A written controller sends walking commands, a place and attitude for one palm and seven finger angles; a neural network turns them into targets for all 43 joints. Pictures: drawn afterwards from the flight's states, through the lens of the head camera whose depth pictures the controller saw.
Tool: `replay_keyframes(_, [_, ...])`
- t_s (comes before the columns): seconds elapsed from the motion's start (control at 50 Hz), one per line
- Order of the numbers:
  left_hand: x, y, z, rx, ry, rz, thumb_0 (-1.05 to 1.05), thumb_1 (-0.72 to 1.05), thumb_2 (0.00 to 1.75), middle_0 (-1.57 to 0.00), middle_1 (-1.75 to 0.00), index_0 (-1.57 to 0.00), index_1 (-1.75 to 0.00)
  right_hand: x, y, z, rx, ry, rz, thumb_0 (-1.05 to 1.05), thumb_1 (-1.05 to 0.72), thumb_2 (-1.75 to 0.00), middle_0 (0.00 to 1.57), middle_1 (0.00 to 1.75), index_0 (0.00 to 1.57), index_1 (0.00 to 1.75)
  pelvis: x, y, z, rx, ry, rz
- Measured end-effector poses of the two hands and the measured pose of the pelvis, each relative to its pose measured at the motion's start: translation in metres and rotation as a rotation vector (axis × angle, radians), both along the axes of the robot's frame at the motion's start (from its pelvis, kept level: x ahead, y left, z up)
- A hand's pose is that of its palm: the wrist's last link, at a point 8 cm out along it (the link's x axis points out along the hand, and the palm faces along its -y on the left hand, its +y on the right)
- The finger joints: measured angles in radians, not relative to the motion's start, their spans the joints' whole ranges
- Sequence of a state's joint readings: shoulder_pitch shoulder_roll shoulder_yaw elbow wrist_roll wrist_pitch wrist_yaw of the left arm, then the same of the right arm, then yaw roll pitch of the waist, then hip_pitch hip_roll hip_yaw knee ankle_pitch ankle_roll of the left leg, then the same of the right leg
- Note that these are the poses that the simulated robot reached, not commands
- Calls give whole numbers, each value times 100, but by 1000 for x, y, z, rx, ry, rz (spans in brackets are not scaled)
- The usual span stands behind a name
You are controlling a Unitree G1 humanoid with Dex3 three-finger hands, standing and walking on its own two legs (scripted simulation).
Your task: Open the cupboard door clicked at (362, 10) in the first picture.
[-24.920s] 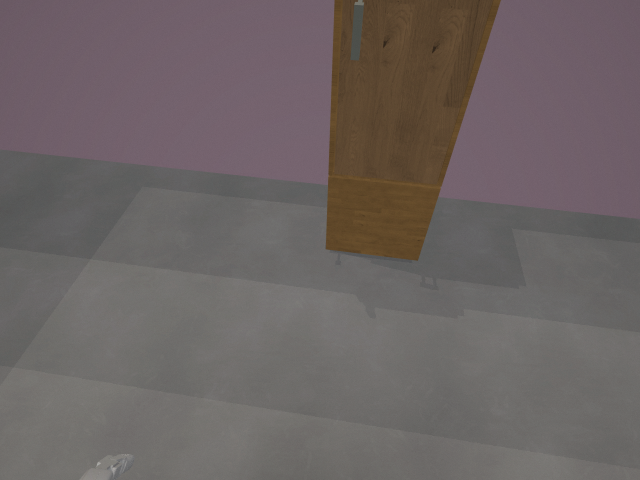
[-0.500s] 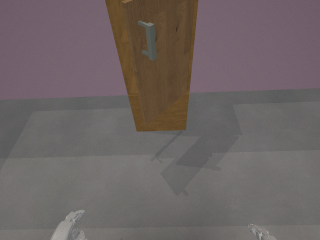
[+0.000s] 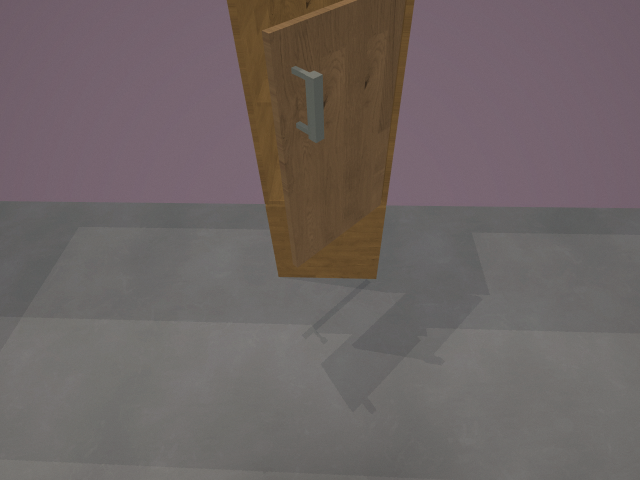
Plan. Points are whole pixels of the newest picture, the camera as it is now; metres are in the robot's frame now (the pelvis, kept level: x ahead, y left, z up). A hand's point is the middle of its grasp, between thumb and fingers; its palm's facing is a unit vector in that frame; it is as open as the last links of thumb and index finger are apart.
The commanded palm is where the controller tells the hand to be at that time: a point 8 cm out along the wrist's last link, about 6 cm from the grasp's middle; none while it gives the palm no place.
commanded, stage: let the arm hang, fingers relaxed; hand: left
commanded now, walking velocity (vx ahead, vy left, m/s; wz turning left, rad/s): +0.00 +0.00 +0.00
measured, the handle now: (307, 104) +0.69 +0.06 +0.12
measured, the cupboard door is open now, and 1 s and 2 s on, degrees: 46 46 46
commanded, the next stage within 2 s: look to check the result in 0.38 s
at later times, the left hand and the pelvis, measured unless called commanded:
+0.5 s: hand out of the picture +0.05 +0.18 -0.17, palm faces +0.00 -0.97 -0.22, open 7.4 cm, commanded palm none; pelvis +0.02 -0.01 +0.00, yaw +0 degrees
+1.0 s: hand out of the picture +0.10 +0.21 -0.16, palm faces +0.00 -0.95 -0.30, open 7.4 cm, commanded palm none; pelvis +0.04 -0.01 +0.01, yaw +0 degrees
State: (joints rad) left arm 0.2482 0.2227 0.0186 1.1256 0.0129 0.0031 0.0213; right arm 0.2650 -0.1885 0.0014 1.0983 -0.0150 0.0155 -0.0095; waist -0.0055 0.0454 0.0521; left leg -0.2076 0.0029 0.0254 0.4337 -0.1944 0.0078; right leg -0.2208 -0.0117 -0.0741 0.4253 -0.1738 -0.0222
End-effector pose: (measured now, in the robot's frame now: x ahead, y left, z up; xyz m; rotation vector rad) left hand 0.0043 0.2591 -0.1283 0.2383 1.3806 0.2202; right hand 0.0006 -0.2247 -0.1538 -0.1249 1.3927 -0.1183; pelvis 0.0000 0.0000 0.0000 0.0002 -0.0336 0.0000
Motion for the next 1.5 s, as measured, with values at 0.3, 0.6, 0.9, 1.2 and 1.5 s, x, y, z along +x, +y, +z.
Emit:
replay_keyframes(0.3, [45,-27,-7,-70,-79,-31,0,91,90,-20,-30,-20,-30,22,-13,9,-39,-20,3,0,-91,-90,20,30,20,29,11,-4,3,4,1,0])
replay_keyframes(0.6, [44,-21,-5,-51,-27,-18,0,91,90,-20,-30,-20,-30,36,-24,12,-58,0,9,0,-91,-90,20,30,20,29,24,-8,5,1,8,2])
replay_keyframes(0.9, [72,-2,5,1,-74,-36,0,91,90,-20,-30,-20,-30,76,-45,18,-97,-67,32,0,-91,-90,20,30,20,29,35,-10,6,1,8,2])
replay_keyframes(1.2, [105,5,9,12,-126,-73,0,90,90,-20,-30,-20,-30,100,-61,28,-140,-114,38,0,-91,-90,20,30,20,29,43,-10,7,1,12,-12])
replay_keyframes(1.5, [111,-24,-15,-50,-34,-171,0,91,90,-20,-30,-20,-30,40,-35,4,-93,-67,-137,0,-91,-90,20,30,20,29,31,-10,-9,29,17,-164])
